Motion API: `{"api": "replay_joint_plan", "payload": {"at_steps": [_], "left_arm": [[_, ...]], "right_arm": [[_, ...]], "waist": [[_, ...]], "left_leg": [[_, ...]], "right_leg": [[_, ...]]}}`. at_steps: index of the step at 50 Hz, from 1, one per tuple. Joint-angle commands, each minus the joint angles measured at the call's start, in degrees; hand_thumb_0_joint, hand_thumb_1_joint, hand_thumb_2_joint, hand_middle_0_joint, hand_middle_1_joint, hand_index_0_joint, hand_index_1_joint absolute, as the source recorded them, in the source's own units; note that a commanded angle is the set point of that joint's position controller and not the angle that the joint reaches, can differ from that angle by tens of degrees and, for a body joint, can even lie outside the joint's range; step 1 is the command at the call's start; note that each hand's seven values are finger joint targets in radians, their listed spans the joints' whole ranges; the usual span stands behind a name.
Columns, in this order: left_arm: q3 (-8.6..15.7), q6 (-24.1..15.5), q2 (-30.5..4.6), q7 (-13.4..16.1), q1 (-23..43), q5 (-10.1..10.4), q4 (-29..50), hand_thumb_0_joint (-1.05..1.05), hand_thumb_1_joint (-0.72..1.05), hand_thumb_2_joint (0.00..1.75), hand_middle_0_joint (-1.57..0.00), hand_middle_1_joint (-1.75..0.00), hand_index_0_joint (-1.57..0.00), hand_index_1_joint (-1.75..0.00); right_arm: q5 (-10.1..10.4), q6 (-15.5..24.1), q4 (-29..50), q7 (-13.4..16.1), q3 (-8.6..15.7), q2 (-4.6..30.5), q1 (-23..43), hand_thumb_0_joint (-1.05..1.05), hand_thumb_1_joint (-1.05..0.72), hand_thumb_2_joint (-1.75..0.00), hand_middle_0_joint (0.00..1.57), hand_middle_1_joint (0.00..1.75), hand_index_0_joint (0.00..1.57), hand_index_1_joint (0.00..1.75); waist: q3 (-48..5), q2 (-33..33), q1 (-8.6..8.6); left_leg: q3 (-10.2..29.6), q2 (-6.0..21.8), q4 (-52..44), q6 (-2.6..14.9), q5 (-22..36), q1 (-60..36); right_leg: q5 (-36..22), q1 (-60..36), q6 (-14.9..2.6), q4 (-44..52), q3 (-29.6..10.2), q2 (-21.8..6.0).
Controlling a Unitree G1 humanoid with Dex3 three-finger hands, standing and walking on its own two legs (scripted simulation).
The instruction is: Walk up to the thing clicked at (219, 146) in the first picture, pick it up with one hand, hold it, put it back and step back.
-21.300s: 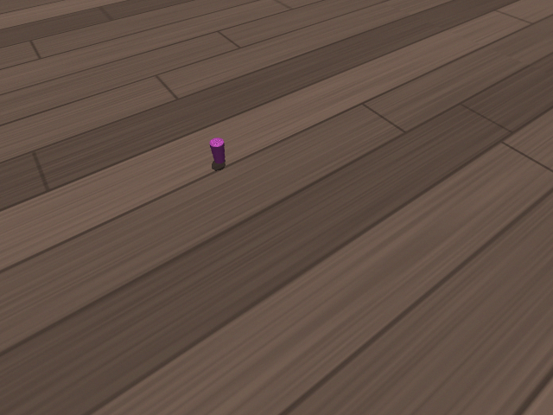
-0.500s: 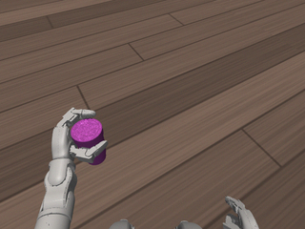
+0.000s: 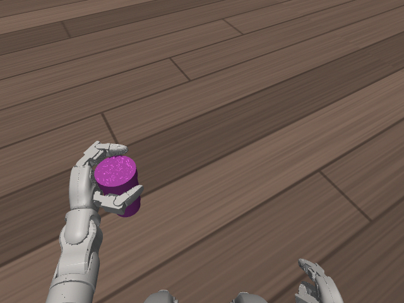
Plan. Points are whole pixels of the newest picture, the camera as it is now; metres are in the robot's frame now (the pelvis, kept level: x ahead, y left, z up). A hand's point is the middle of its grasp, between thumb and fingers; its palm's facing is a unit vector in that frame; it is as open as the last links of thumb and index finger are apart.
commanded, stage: hold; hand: left
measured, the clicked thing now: (122, 189) +0.32 +0.17 +0.02
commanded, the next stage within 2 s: crouch in 0.56 s
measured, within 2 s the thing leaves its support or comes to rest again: neither
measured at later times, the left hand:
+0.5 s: hand (116, 176) +0.33 +0.17 +0.06, palm faces +0.12 -0.99 +0.01, open 10.1 cm
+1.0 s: hand (122, 192) +0.34 +0.18 -0.01, palm faces +0.17 -0.99 +0.01, open 10.1 cm
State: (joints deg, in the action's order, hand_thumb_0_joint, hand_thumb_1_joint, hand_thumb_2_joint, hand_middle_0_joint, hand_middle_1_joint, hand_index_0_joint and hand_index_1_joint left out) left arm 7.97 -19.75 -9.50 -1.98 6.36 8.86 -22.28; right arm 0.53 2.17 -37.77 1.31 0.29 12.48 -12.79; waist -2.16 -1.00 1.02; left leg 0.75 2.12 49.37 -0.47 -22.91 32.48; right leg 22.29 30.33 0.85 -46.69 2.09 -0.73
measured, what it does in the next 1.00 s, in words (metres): stands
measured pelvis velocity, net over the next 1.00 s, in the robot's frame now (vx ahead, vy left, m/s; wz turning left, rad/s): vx -0.01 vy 0.00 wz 0.00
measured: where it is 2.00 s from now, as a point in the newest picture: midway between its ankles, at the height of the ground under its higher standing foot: outside the picture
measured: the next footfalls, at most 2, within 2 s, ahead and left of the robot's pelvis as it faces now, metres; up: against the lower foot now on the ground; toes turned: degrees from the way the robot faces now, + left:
none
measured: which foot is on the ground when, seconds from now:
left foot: down 0.00-1.00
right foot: down 0.00-1.00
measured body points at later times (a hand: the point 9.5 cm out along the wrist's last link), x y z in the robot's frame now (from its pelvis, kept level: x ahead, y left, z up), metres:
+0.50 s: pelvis +0.00 +0.00 +0.00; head +0.04 +0.01 +0.45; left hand +0.32 +0.22 +0.06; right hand +0.14 -0.24 -0.10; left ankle +0.02 +0.12 -0.70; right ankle +0.01 -0.13 -0.70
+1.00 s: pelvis -0.01 +0.00 -0.03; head +0.07 +0.02 +0.42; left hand +0.32 +0.23 -0.01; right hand +0.12 -0.25 -0.13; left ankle +0.02 +0.12 -0.70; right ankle +0.01 -0.13 -0.70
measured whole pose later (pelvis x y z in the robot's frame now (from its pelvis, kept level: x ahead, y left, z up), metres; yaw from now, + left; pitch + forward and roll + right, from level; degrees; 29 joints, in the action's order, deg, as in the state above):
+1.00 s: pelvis -0.01 +0.00 -0.03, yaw +0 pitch +12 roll -2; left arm 11.6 -27.4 -9.4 -1.1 12.6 7.8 -35.2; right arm -0.7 3.2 -37.9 -0.7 1.1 12.5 -11.9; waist -2.8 0.4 2.1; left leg 1.0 2.0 58.1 -0.3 -25.0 45.0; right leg 24.7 43.0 0.8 -55.8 2.0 -0.9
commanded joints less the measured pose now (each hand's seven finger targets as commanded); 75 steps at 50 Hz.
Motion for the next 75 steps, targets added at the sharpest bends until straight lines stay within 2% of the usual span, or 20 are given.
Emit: {"api": "replay_joint_plan", "payload": {"at_steps": [1, 3, 8, 11, 12, 15, 16, 24, 29, 33, 37, 42, 46, 51, 57, 58, 63, 66, 71, 75], "left_arm": [[1.4, -4.3, -6.4, 0.4, 16.5, 0.9, 14.9, 0.00, 0.17, 1.13, -1.17, -1.28, -1.17, -1.29], [3.2, -4.1, -8.3, 0.8, 16.2, 0.8, 14.7, 0.00, 0.16, 1.13, -1.16, -1.28, -1.17, -1.28], [3.0, -3.7, -7.0, 0.5, 14.5, 1.1, 10.5, 0.00, 0.15, 1.14, -1.18, -1.30, -1.18, -1.30], [2.0, -4.0, -7.1, 0.1, 15.7, 0.9, 13.4, 0.00, 0.15, 1.13, -1.18, -1.30, -1.19, -1.30], [3.5, -4.1, -8.1, 0.3, 15.3, 1.0, 14.2, 0.00, 0.16, 1.13, -1.18, -1.29, -1.18, -1.30], [0.8, -4.3, -6.1, 0.4, 16.0, 0.8, 15.0, 0.00, 0.16, 1.13, -1.16, -1.29, -1.17, -1.29], [2.4, -4.4, -7.5, 0.6, 17.1, 0.8, 15.6, 0.00, 0.15, 1.12, -1.16, -1.28, -1.17, -1.28], [1.3, -3.6, -6.1, 0.5, 15.8, 0.5, 11.6, 0.00, 0.16, 1.13, -1.17, -1.28, -1.17, -1.29], [1.9, -3.6, -7.1, 0.6, 16.5, 0.6, 14.3, 0.00, 0.17, 1.11, -1.18, -1.29, -1.19, -1.29], [3.0, -4.2, -7.5, 1.4, 18.5, 0.7, 13.7, 0.00, 0.20, 1.17, -1.18, -1.30, -1.18, -1.31], [1.9, -4.0, -5.9, 1.2, 15.4, 0.1, 8.7, 0.00, 0.20, 1.16, -1.15, -1.27, -1.17, -1.27], [2.2, -6.2, -4.9, 0.8, 16.8, 0.0, 3.9, 0.00, 0.20, 1.17, -1.16, -1.29, -1.18, -1.29], [4.9, -10.7, -6.5, 1.1, 19.7, -0.3, -0.2, 0.00, 0.22, 1.19, -1.17, -1.32, -1.19, -1.31], [6.2, -18.1, -7.9, 0.2, 24.7, -0.9, -9.0, 0.00, 0.23, 1.21, -1.19, -1.35, -1.22, -1.33], [8.3, -25.9, -10.4, -1.1, 29.3, -0.2, -14.0, 0.00, 0.26, 1.21, -1.18, -1.32, -1.19, -1.32], [7.3, -26.7, -9.5, -1.4, 29.9, -0.3, -14.2, 0.00, 0.26, 1.21, -1.17, -1.31, -1.19, -1.31], [11.8, -27.4, -13.6, -1.0, 31.2, -0.9, -17.0, 0.00, 0.22, 1.24, -1.20, -1.35, -1.21, -1.35], [14.1, -27.8, -16.2, -0.8, 36.0, -0.4, -15.3, 0.00, 0.24, 1.24, -1.21, -1.35, -1.23, -1.35], [13.7, -28.4, -16.4, -2.7, 40.5, -1.2, -21.0, 0.00, 0.22, 1.22, -1.20, -1.34, -1.21, -1.34], [14.3, -28.8, -16.7, -4.4, 43.5, -1.5, -28.3, 0.00, 0.18, 1.19, -1.20, -1.32, -1.21, -1.32]], "right_arm": [[-0.1, 3.0, 7.6, 0.3, 2.8, 7.5, 2.4, 0.00, -0.90, -0.90, 0.20, 0.30, 0.20, 0.30], [0.0, 2.9, 7.5, 0.4, 2.9, 7.7, 2.2, 0.00, -0.90, -0.90, 0.20, 0.30, 0.20, 0.30], [0.1, 2.8, 7.2, 0.3, 2.8, 7.5, 2.5, 0.00, -0.91, -0.90, 0.20, 0.30, 0.20, 0.30], [0.0, 2.8, 7.7, 0.2, 3.1, 7.8, 2.4, 0.00, -0.91, -0.90, 0.20, 0.30, 0.20, 0.30], [0.0, 2.6, 7.9, 0.2, 3.1, 7.8, 2.0, 0.00, -0.90, -0.90, 0.20, 0.30, 0.20, 0.30], [-0.1, 3.0, 7.4, 0.2, 2.9, 7.6, 1.6, 0.00, -0.91, -0.90, 0.20, 0.30, 0.20, 0.30], [-0.1, 3.1, 7.2, 0.2, 3.0, 7.7, 1.3, 0.00, -0.91, -0.90, 0.20, 0.30, 0.20, 0.30], [-0.1, 2.8, 7.0, 0.3, 3.0, 7.6, 1.6, 0.00, -0.90, -0.90, 0.20, 0.30, 0.20, 0.30], [0.0, 2.5, 7.6, -0.1, 3.0, 7.6, 1.2, 0.00, -0.91, -0.90, 0.20, 0.30, 0.20, 0.30], [-0.1, 2.8, 7.2, 0.0, 2.8, 7.3, 1.9, 0.00, -0.89, -0.91, 0.20, 0.30, 0.20, 0.30], [-0.2, 2.8, 7.0, 0.0, 3.0, 7.4, 1.7, 0.00, -0.90, -0.91, 0.20, 0.30, 0.20, 0.30], [-0.7, 2.9, 5.9, -0.8, 3.7, 7.9, 1.1, 0.00, -0.90, -0.91, 0.20, 0.30, 0.20, 0.30], [-1.3, 3.3, 5.4, -1.6, 3.8, 7.7, 1.3, 0.00, -0.90, -0.90, 0.20, 0.30, 0.20, 0.30], [-2.2, 3.9, 5.1, -2.6, 3.9, 8.2, 0.7, 0.00, -0.90, -0.90, 0.20, 0.30, 0.20, 0.30], [-3.1, 4.1, 5.3, -3.7, 3.8, 10.0, 0.2, 0.00, -0.89, -0.90, 0.20, 0.30, 0.20, 0.30], [-3.3, 3.9, 5.0, -4.0, 3.3, 9.8, 0.0, 0.00, -0.89, -0.90, 0.20, 0.30, 0.20, 0.30], [-3.7, 2.0, 4.4, -4.6, 3.8, 11.7, -0.5, 0.00, -0.90, -0.91, 0.20, 0.30, 0.20, 0.30], [-3.9, 1.0, 3.9, -4.7, 3.9, 12.1, -0.8, 0.00, -0.90, -0.91, 0.20, 0.30, 0.20, 0.30], [-4.5, 0.5, 2.1, -5.1, 3.6, 12.2, -0.5, 0.00, -0.91, -0.91, 0.20, 0.30, 0.20, 0.30], [-5.3, 0.4, 0.5, -5.4, 3.1, 12.7, -1.0, 0.00, -0.92, -0.91, 0.20, 0.30, 0.20, 0.30]], "waist": [[-14.8, -0.7, 0.59], [-15.7, -0.7, -0.03], [-12.2, 1.5, 0.56], [-14.9, 0.1, 0.36], [-16.2, 0.0, -0.09], [-17.0, -1.2, 0.95], [-17.6, -1.8, 0.50], [-12.9, 0.5, 0.81], [-15.8, -1.4, -0.10], [-14.8, -0.2, 0.39], [-11.9, 1.9, 1.05], [-11.3, 1.6, 1.58], [-12.3, 1.4, 1.58], [-18.5, 1.1, 3.58], [-32.1, -2.6, 2.71], [-34.7, -4.7, 2.49], [-39.7, -5.5, 1.55], [-42.2, -3.7, 2.47], [-42.6, -0.6, 5.41], [-41.3, -2.0, 6.09]], "left_leg": [[-0.1, -1.3, -8.2, 0.45, 8.8, -8.4], [-0.1, -1.3, -7.9, 0.34, 10.8, -8.5], [-0.1, -1.3, -7.8, 0.71, 8.7, -5.9], [-0.4, -1.3, -7.6, 0.62, 9.8, -7.3], [-0.5, -1.5, -7.6, 0.59, 10.2, -7.9], [0.0, -1.2, -7.4, 0.29, 12.8, -9.6], [0.1, -1.0, -7.3, 0.19, 14.0, -10.2], [0.1, -1.0, -7.9, 0.49, 10.5, -7.0], [0.1, -1.1, -7.8, 0.20, 13.1, -8.6], [0.1, -1.1, -8.0, 0.42, 10.1, -7.5], [0.0, -1.1, -7.2, 0.74, 9.8, -5.3], [0.5, -0.9, -4.9, 0.74, 8.2, -1.9], [0.5, -1.3, -0.6, 0.88, 3.6, 4.4], [0.6, -1.7, 10.5, 1.17, -0.3, 14.5], [2.2, -1.8, 25.5, 1.09, 1.1, 25.6], [2.5, -1.7, 26.9, 0.78, 3.7, 25.5], [3.1, -1.4, 33.4, 0.53, 6.2, 31.5], [2.5, -1.6, 38.1, 1.16, 4.1, 37.4], [2.7, -1.4, 46.0, 1.73, 2.3, 45.8], [2.8, -1.3, 51.7, 1.43, 0.1, 50.9]], "right_leg": [[-10.8, -5.3, -1.28, 6.6, 0.4, 1.3], [-12.5, -6.4, -1.34, 6.2, 0.4, 1.4], [-10.8, -4.9, -1.13, 6.7, 0.3, 1.2], [-11.8, -5.4, -1.25, 6.6, 0.1, 1.2], [-12.2, -6.6, -1.21, 6.7, 0.0, 1.1], [-14.2, -5.9, -1.37, 5.4, 0.5, 1.5], [-15.1, -5.9, -1.44, 5.3, 0.5, 1.5], [-12.3, -4.8, -1.38, 6.1, 0.5, 1.4], [-14.2, -6.9, -1.53, 5.9, 0.6, 1.4], [-11.8, -5.6, -1.36, 6.1, 0.5, 1.3], [-11.8, -4.1, -1.21, 5.9, 0.4, 1.2], [-10.2, 0.9, -1.58, 2.9, 0.5, 1.3], [-6.2, 5.8, -1.69, -1.1, 0.0, 1.0], [-2.8, 18.2, -1.80, -11.4, -0.5, 1.0], [-1.4, 32.8, -2.27, -26.3, -0.5, 1.0], [-2.9, 35.2, -2.62, -28.7, 0.2, 1.2], [-3.1, 42.4, -3.14, -36.8, 1.0, 1.6], [-2.9, 43.2, -2.75, -39.2, -0.3, 1.5], [-2.3, 49.4, -2.42, -45.5, -0.4, 1.5], [0.5, 58.2, -2.82, -51.5, 0.9, 1.7]]}}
